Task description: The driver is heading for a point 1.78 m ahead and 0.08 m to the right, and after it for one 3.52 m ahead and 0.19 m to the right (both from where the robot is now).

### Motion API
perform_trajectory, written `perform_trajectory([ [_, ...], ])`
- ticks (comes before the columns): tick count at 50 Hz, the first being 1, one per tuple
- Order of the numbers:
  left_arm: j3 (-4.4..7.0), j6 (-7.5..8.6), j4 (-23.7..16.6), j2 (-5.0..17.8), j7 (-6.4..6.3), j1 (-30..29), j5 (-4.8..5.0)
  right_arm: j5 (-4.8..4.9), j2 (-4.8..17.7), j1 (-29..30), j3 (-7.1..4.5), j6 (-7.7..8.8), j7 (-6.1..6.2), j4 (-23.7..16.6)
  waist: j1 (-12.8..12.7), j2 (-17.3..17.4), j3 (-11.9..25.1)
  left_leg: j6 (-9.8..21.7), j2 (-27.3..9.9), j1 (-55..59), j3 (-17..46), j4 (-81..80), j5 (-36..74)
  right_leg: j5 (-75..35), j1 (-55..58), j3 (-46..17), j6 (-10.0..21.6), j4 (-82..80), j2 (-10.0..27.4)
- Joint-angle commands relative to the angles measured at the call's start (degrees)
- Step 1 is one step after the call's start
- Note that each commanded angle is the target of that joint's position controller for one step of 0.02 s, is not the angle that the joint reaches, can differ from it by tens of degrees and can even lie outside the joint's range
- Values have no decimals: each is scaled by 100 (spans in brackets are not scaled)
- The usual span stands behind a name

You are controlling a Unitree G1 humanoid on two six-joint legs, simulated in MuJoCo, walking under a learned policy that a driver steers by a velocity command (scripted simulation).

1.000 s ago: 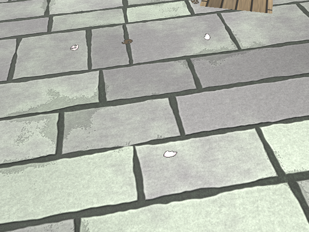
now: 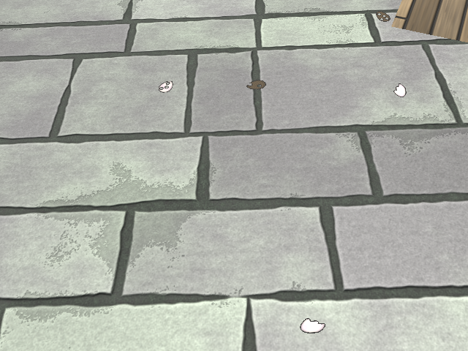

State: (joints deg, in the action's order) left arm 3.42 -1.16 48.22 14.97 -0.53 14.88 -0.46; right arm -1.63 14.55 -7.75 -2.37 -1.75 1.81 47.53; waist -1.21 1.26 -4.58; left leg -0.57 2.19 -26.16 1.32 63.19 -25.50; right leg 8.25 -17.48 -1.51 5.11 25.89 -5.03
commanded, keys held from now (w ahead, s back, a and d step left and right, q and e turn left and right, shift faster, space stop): e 0.22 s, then no key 0.78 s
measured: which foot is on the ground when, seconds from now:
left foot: up 0.00-0.30, down 0.32-1.00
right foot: down 0.00-0.32, up 0.34-0.66, down 0.68-1.00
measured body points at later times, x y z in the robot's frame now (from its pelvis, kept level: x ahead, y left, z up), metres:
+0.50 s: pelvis +0.01 +0.05 +0.01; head +0.04 +0.08 +0.46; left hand +0.18 +0.30 -0.13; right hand +0.04 -0.23 -0.09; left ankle +0.02 +0.14 -0.74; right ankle -0.04 -0.07 -0.68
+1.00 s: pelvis -0.01 +0.04 +0.01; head -0.01 +0.03 +0.46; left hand +0.10 +0.27 -0.14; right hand -0.04 -0.22 -0.14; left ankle +0.02 +0.14 -0.74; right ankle -0.06 -0.06 -0.74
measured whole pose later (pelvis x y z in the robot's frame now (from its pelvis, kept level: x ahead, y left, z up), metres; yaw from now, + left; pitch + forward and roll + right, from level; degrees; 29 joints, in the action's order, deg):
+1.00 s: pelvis -0.01 +0.04 +0.01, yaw -14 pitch -2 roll +0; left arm -0.3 -0.3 59.9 13.1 -2.0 11.6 -0.4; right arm -0.6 13.8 -13.9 -0.7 -0.8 1.3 58.4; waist 0.9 0.5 -2.0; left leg 0.6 1.4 -8.2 1.3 20.6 -10.2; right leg 13.7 -4.7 -3.6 1.7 20.8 -2.7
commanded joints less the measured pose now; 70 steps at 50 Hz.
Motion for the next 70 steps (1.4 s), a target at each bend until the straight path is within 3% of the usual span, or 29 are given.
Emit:
perform_trajectory([
  [1,222,31,-324,854,0,105,-12,30,415,-466,-95,-55,-9,-221,152,-549,750,-195,-69,-96,57,-396,176,-1497,572,-1599,939,-883,1306],
  [6,306,-64,-413,994,11,149,-57,74,502,-86,-91,-80,39,-438,-67,-823,765,-253,-87,-147,157,-1226,220,39,650,-2148,836,-1029,1263],
  [10,358,-120,-502,1051,51,5,-93,124,531,-92,-71,6,63,-546,-92,-895,769,-158,25,209,197,-1835,149,96,563,-2523,755,-961,1233],
  [13,356,-154,-554,1005,84,-228,-86,172,552,-525,-58,91,91,-499,46,-978,861,25,125,856,137,-2677,150,-277,471,-2669,588,-809,1195],
  [15,317,-185,-567,912,65,-405,-10,143,512,-993,-49,158,130,-388,312,-850,817,201,111,1755,65,-4161,907,103,33,-2524,217,-545,921],
  [16,245,-172,-593,671,42,-259,19,57,841,-891,-111,187,171,-439,168,-162,684,391,-624,1966,918,-4955,573,1018,-393,-2132,-107,9,491],
  [17,186,-134,-706,437,19,-165,78,-31,1404,-528,-206,177,157,-657,43,1094,557,933,-2078,2017,2689,-5491,499,1876,-1251,-954,-388,1135,-504],
  [18,281,-116,-621,855,-18,-222,-123,-83,1352,-420,-216,168,100,-642,84,799,412,1410,-2396,1172,2791,-5270,1320,2352,-987,-724,-446,2335,-378],
  [19,302,-113,-533,875,-2,-107,-110,-33,981,-257,-112,189,63,-676,-102,466,354,1463,-2130,939,2413,-5140,1832,2135,-733,-868,-436,2874,-268],
  [20,294,-128,-411,819,23,18,-91,20,745,0,-51,208,36,-686,-250,324,240,1289,-1730,898,1804,-5012,2154,1787,-658,-836,-467,3173,-212],
  [21,279,-150,-347,772,41,87,-96,34,694,101,-30,226,35,-716,-275,511,310,1123,-1425,1123,1400,-4904,2492,1575,-696,-774,-513,3338,-225],
  [22,256,-169,-289,731,61,134,-105,43,677,24,-17,245,48,-704,-215,698,375,1104,-1297,1397,1175,-4772,3102,1558,-769,-713,-579,3407,-235],
  [24,186,-191,-273,628,63,-63,-70,57,657,-340,2,265,44,-567,-17,650,498,1139,-1250,1916,978,-4547,3918,1622,-793,-626,-716,3015,-172],
  [27,48,-214,-251,436,21,-373,-6,69,706,-681,9,268,45,-361,210,735,636,1148,-1283,2418,969,-4354,4147,1787,-429,-388,-795,1822,42],
  [29,-3,-225,-182,427,-26,-445,58,34,799,-760,-13,223,20,-262,295,915,641,1134,-1257,2376,997,-4260,4217,1884,47,-93,-730,1020,98],
  [31,-30,-201,-41,435,-87,-311,104,39,857,-795,-37,176,-1,-144,219,925,603,1053,-1217,2351,1044,-4093,4468,1316,454,47,-623,7,117],
  [33,-50,-111,154,506,-153,-74,39,82,813,-778,-33,184,-6,-65,77,632,669,698,-1158,1908,1041,-3969,4191,-205,1434,-246,-483,-1230,418],
  [34,-28,-43,173,745,-188,-74,-51,103,691,-825,3,239,-36,-104,169,265,870,486,-1043,1474,949,-3927,3528,-748,2034,-741,-384,-1066,916],
  [35,-2,-15,214,990,-175,-301,-54,151,539,-953,29,275,-69,-109,443,-410,743,373,-632,1252,592,-4165,2524,-1838,1924,-1053,-153,-585,1321],
  [36,-98,13,258,627,-114,-526,21,124,441,-877,76,240,-38,74,336,-550,701,319,-512,1728,463,-4477,1868,-1378,1386,-1006,-30,-565,1358],
  [37,-128,44,265,518,-77,-561,9,100,635,-660,23,208,-18,146,184,-421,385,312,-492,1730,497,-4399,1964,-916,1150,-907,-124,-662,1127],
  [38,-148,64,376,525,-89,-472,-14,92,660,-541,6,192,-25,180,130,-465,387,332,-541,1876,506,-4366,2167,-725,1060,-849,-181,-734,1046],
  [40,-175,95,605,546,-143,-295,-1,98,628,-607,1,160,-53,305,169,-591,287,337,-599,1971,519,-4357,2322,-615,944,-824,-229,-829,980],
  [44,-223,114,817,489,-153,-305,6,99,500,-717,49,150,-39,660,195,-349,189,280,-595,1952,508,-4452,2143,-332,870,-837,-202,-917,978],
  [53,-306,149,1214,421,-164,-177,4,101,399,-761,119,136,-28,1191,195,-172,112,231,-620,1944,509,-4496,1959,67,699,-849,-160,-1050,941],
  [70,-398,164,1607,131,-187,281,3,107,154,-997,225,149,21,1694,172,-139,72,234,-649,1772,503,-4411,1921,-9,650,-746,-148,-947,866],
])
Next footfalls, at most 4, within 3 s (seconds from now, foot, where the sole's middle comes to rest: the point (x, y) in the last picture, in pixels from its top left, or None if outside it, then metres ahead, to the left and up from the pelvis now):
0.32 left None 0.06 0.13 -0.77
0.68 right None -0.02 -0.06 -0.77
2.50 right None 0.41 -0.10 -0.77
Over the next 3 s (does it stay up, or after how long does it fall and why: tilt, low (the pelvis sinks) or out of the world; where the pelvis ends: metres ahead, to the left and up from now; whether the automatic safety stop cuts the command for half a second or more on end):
stays up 0.53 -0.05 -0.01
